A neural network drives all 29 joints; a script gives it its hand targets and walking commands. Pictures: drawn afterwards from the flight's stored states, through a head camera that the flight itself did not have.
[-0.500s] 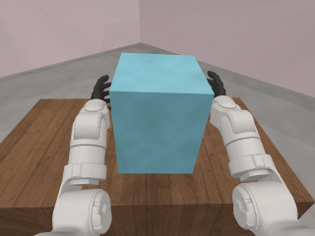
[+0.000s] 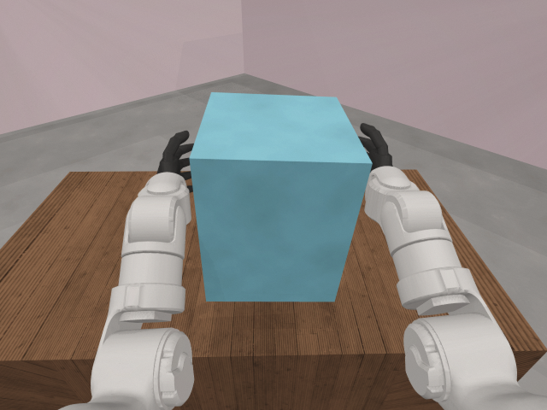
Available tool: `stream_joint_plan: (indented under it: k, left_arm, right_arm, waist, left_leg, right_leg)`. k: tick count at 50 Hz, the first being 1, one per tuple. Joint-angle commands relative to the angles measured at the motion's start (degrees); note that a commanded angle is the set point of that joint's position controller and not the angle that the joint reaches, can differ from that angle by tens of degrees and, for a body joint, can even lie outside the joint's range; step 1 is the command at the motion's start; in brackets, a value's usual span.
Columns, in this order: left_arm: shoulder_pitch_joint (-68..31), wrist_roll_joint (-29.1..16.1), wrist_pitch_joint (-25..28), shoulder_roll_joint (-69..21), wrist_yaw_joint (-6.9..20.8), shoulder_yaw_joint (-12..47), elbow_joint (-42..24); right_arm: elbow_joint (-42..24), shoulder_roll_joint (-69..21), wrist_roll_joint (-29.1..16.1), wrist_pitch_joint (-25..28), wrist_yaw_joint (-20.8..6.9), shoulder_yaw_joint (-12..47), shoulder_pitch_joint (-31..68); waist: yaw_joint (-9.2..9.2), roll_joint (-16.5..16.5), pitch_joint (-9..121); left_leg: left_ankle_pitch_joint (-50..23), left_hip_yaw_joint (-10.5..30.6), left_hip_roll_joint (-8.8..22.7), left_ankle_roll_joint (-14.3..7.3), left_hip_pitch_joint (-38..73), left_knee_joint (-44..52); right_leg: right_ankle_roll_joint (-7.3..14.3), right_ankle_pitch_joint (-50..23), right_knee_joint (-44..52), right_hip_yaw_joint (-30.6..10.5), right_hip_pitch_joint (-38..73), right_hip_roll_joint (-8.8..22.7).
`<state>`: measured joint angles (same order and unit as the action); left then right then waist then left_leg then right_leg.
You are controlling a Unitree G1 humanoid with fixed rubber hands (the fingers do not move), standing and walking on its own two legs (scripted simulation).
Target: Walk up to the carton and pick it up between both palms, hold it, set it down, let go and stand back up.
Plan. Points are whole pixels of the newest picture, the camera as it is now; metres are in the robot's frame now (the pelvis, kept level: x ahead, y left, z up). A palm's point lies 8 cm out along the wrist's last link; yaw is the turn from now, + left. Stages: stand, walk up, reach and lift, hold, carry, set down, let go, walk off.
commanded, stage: hold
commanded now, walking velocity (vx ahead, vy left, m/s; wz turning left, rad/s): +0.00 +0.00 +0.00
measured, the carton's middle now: (272, 196) +0.41 +0.00 +0.18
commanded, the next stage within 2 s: set down in 0.68 s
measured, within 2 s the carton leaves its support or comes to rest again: neither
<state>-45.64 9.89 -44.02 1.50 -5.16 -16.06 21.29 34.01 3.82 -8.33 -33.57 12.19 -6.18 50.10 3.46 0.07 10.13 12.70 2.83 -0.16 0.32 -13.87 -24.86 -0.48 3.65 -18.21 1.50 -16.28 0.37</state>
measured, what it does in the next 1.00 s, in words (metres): stands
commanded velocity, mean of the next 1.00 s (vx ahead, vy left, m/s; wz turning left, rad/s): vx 0.00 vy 0.00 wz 0.00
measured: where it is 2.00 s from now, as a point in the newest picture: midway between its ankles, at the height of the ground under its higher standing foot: outside the picture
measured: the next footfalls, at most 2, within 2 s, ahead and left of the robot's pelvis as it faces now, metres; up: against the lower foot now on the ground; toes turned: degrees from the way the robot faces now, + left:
none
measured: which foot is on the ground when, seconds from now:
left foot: down 0.00-1.00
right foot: down 0.00-1.00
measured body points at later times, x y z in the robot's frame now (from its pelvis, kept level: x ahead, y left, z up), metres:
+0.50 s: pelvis +0.00 +0.00 +0.00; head -0.05 +0.01 +0.45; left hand +0.40 +0.15 +0.22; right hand +0.40 -0.15 +0.23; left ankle +0.00 +0.12 -0.74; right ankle +0.06 -0.13 -0.74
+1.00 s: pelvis +0.00 +0.00 +0.00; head -0.05 +0.01 +0.45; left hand +0.41 +0.15 +0.23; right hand +0.41 -0.15 +0.24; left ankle +0.00 +0.12 -0.74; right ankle +0.06 -0.13 -0.74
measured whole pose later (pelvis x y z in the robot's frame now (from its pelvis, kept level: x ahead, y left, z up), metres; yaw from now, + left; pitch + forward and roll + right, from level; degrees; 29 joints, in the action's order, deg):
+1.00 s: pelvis +0.00 +0.00 +0.00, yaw +0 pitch +1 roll -1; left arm -45.6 11.8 -35.2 1.0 -4.7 -16.5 22.1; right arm 35.9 3.1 -8.6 -23.8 11.3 -7.7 50.2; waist 3.5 0.1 8.5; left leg 12.5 2.9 -0.1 0.3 -13.4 -24.6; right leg -0.5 3.6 -18.1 1.5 -15.9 0.3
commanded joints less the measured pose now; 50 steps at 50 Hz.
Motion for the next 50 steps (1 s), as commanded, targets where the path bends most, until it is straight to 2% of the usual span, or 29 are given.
stream_joint_plan:
  k: [1,3,7,8,11,12,14,16,17,18,20,21,23,27,28,30,31,32,34,35,36,37,39,41,42,44,46,49,50]
  left_arm:
    - [-54.2,-13.4,5.4,-40.3,9.7,29.8,-11.2]
    - [-54.3,-11.8,5.2,-39.1,9.7,27.6,-9.8]
    - [-52.9,-10.4,4.6,-38.4,10.3,26.0,-10.7]
    - [-52.5,-11.2,4.8,-40.1,10.4,27.9,-10.2]
    - [-52.6,-12.1,5.0,-38.9,9.9,27.7,-12.2]
    - [-54.6,-13.1,5.3,-39.2,9.9,30.4,-15.0]
    - [-50.8,-11.7,4.4,-40.6,10.1,28.9,-9.2]
    - [-53.6,-13.5,5.3,-41.4,9.6,30.4,-14.2]
    - [-50.6,-11.9,4.3,-39.7,10.0,28.7,-7.6]
    - [-51.3,-12.2,4.9,-40.4,9.9,29.2,-9.4]
    - [-52.0,-11.2,4.6,-39.9,10.0,27.0,-8.7]
    - [-51.9,-11.5,4.8,-40.1,10.2,28.0,-9.3]
    - [-55.9,-13.1,5.4,-40.1,9.9,30.0,-15.4]
    - [-50.7,-10.0,4.1,-38.3,10.4,25.5,-6.2]
    - [-53.8,-11.4,5.2,-37.6,10.5,26.8,-13.6]
    - [-51.8,-11.2,5.0,-39.0,10.2,27.5,-10.9]
    - [-54.4,-12.3,5.3,-38.9,9.9,29.0,-13.6]
    - [-51.4,-11.8,4.7,-40.8,10.1,28.6,-8.8]
    - [-53.7,-13.5,5.4,-41.3,10.0,30.3,-13.5]
    - [-52.3,-10.9,5.7,-40.2,9.4,29.5,-16.7]
    - [-51.3,-10.1,5.5,-40.4,9.5,29.7,-17.8]
    - [-53.3,-11.1,5.6,-39.8,9.4,29.5,-14.7]
    - [-52.0,-9.7,6.9,-41.1,10.1,26.1,-13.3]
    - [-52.0,-7.6,8.6,-40.4,10.3,23.2,-10.9]
    - [-49.5,-6.7,8.6,-39.2,10.8,22.9,-7.0]
    - [-51.2,-6.1,11.5,-40.7,10.4,21.8,-9.4]
    - [-45.6,-2.7,12.3,-39.0,10.7,18.7,-5.0]
    - [-43.9,1.8,14.3,-35.8,11.5,13.2,0.1]
    - [-43.5,2.1,14.0,-36.7,11.6,12.2,3.1]
  right_arm:
    - [-20.9,-43.4,-13.1,2.7,-6.2,22.4,54.9]
    - [-19.5,-44.5,-13.4,2.3,-6.3,22.4,54.1]
    - [-15.5,-42.1,-11.8,1.8,-6.0,19.9,50.3]
    - [-19.7,-42.6,-12.3,3.0,-6.1,21.5,54.5]
    - [-22.1,-42.5,-13.4,3.0,-6.3,22.3,55.7]
    - [-22.7,-43.0,-13.6,3.0,-6.0,21.9,53.9]
    - [-21.9,-41.5,-12.7,3.0,-5.9,21.1,54.8]
    - [-24.7,-42.9,-13.0,3.2,-5.9,22.4,55.7]
    - [-20.7,-41.4,-11.9,2.1,-5.5,21.0,53.3]
    - [-20.5,-42.6,-12.7,2.6,-5.6,21.5,53.6]
    - [-20.8,-42.3,-13.0,2.5,-6.0,21.9,56.0]
    - [-21.4,-42.3,-12.6,2.8,-5.9,21.5,55.8]
    - [-21.3,-42.5,-13.9,2.6,-6.1,21.9,54.0]
    - [-17.2,-40.6,-11.7,2.3,-6.0,19.9,54.2]
    - [-19.1,-44.2,-12.9,2.4,-6.0,22.1,51.5]
    - [-21.4,-42.2,-13.2,2.7,-6.3,22.5,54.7]
    - [-20.8,-43.2,-13.6,2.8,-6.2,22.3,54.5]
    - [-21.9,-42.8,-12.5,3.0,-5.8,21.4,55.1]
    - [-23.4,-44.3,-13.5,2.9,-6.1,23.5,54.5]
    - [-22.9,-44.1,-15.7,5.1,-6.1,27.7,50.8]
    - [-23.7,-42.1,-15.5,5.0,-6.2,27.2,49.5]
    - [-20.4,-40.0,-14.0,5.3,-6.0,23.2,52.9]
    - [-20.3,-41.5,-12.5,7.1,-6.5,22.5,52.9]
    - [-12.7,-37.9,-8.4,8.9,-7.3,17.3,51.2]
    - [-10.2,-37.4,-6.7,10.0,-7.8,16.1,51.0]
    - [-12.4,-40.1,-7.6,14.3,-9.5,18.0,52.7]
    - [-9.1,-38.6,-4.4,16.3,-10.4,16.1,49.9]
    - [6.0,-35.1,-0.2,18.3,-12.5,10.5,43.0]
    - [5.4,-33.8,0.1,19.3,-13.4,9.6,44.6]
  waist:
    - [3.19,3.5,26.6]
    - [2.02,3.5,26.0]
    - [3.64,5.1,21.9]
    - [2.81,2.9,25.7]
    - [2.63,3.9,27.4]
    - [4.08,5.5,29.5]
    - [3.61,4.4,24.9]
    - [2.79,3.4,31.1]
    - [4.04,4.2,24.2]
    - [4.23,3.8,25.2]
    - [1.92,4.0,23.3]
    - [3.71,2.2,23.9]
    - [3.41,6.0,29.0]
    - [2.87,3.0,19.8]
    - [3.17,2.4,25.9]
    - [2.20,3.7,25.0]
    - [3.23,4.6,27.1]
    - [3.23,3.1,24.7]
    - [3.04,3.5,30.3]
    - [0.36,2.7,27.9]
    - [1.65,3.3,28.4]
    - [3.37,4.7,23.8]
    - [0.82,2.9,23.6]
    - [3.08,6.1,20.0]
    - [2.90,4.7,17.9]
    - [-1.14,5.7,24.2]
    - [-2.27,4.5,22.5]
    - [-1.64,4.7,12.6]
    - [-2.59,4.4,11.8]
  left_leg:
    - [-5.3,0.5,-3.1,2.1,-3.3,6.7]
    - [-4.5,-0.4,-3.4,1.4,-3.8,7.1]
    - [-4.4,-0.1,-3.0,2.0,-4.4,7.2]
    - [-4.9,0.2,-3.0,1.6,-2.9,6.7]
    - [-8.1,0.5,-3.1,1.9,-2.3,6.4]
    - [-8.7,0.0,-3.5,2.4,-1.5,5.5]
    - [-6.6,0.3,-2.8,2.3,-2.7,6.6]
    - [-9.6,0.2,-3.0,2.2,-2.1,5.8]
    - [-5.8,-0.1,-3.2,2.5,-2.5,6.9]
    - [-6.5,0.1,-3.3,2.5,-2.7,6.4]
    - [-5.6,0.0,-3.1,1.8,-4.2,7.3]
    - [-5.7,0.3,-3.0,1.8,-3.0,7.4]
    - [-7.3,0.2,-3.4,2.2,-1.4,5.7]
    - [-2.8,0.1,-3.4,1.6,-4.8,8.0]
    - [-5.7,-0.4,-3.6,1.5,-3.4,6.5]
    - [-6.6,0.4,-3.1,1.8,-2.9,6.8]
    - [-6.2,0.5,-3.6,2.2,-2.9,6.4]
    - [-6.8,0.1,-2.9,2.2,-3.7,6.9]
    - [-9.0,0.3,-3.2,2.1,-1.9,5.6]
    - [-14.9,0.3,-3.3,0.8,3.1,4.6]
    - [-16.0,0.7,-3.7,1.4,5.0,3.6]
    - [-12.8,1.0,-2.8,1.4,3.0,4.7]
    - [-11.1,0.0,-2.9,0.8,3.0,5.8]
    - [-11.2,0.3,-2.2,1.9,3.6,6.6]
    - [-8.6,-0.3,-2.4,1.9,2.0,6.4]
    - [-14.0,-0.2,-1.8,1.6,4.8,6.0]
    - [-13.1,-0.6,-1.3,2.2,6.5,6.4]
    - [-2.0,-0.8,-0.9,0.8,2.5,10.5]
    - [2.0,-1.0,-0.3,0.3,1.2,11.6]
  right_leg:
    - [-0.1,-7.9,-1.6,-2.2,31.5,-3.5]
    - [-0.5,-6.9,-1.2,-1.9,31.3,-2.9]
    - [-0.1,-6.8,-1.2,-2.1,31.7,-2.7]
    - [-0.4,-7.3,-1.2,-1.9,31.6,-3.3]
    - [0.1,-9.1,-1.4,-2.3,33.0,-3.6]
    - [-0.2,-10.4,-2.2,-2.1,33.7,-3.5]
    - [0.1,-7.9,-1.0,-1.8,31.0,-3.7]
    - [-0.1,-10.1,-2.0,-1.7,33.0,-3.9]
    - [0.0,-7.5,-0.8,-2.0,31.3,-3.3]
    - [-0.2,-9.8,-1.1,-2.3,32.3,-3.3]
    - [-0.1,-6.0,-0.9,-2.0,30.7,-3.7]
    - [-0.2,-7.1,-0.6,-1.8,31.8,-3.4]
    - [-0.3,-8.1,-1.8,-1.8,30.8,-3.3]
    - [-0.1,-3.9,-0.2,-1.9,30.1,-2.9]
    - [-0.7,-9.1,-1.8,-1.9,33.2,-2.8]
    - [-0.5,-7.9,-1.0,-1.9,31.7,-3.4]
    - [-0.5,-7.7,-2.2,-1.8,32.0,-3.5]
    - [0.3,-8.0,-1.0,-1.5,31.6,-3.5]
    - [0.1,-11.0,-2.3,-2.0,32.6,-3.5]
    - [-1.7,-11.3,-2.2,-0.2,34.0,-3.5]
    - [-1.7,-9.4,-2.2,-0.1,32.5,-4.0]
    - [-1.3,-7.2,-1.5,0.6,30.8,-3.5]
    - [-1.1,-5.1,-0.3,0.4,30.5,-3.5]
    - [-0.8,-2.7,0.2,1.7,27.2,-3.9]
    - [-0.8,-0.4,0.5,2.3,27.6,-3.7]
    - [-0.3,-3.6,-0.3,2.5,28.5,-4.3]
    - [0.0,-0.8,0.5,3.0,28.7,-4.2]
    - [0.2,7.7,2.4,3.2,26.9,-3.5]
    - [-0.1,11.0,1.9,3.4,26.3,-4.1]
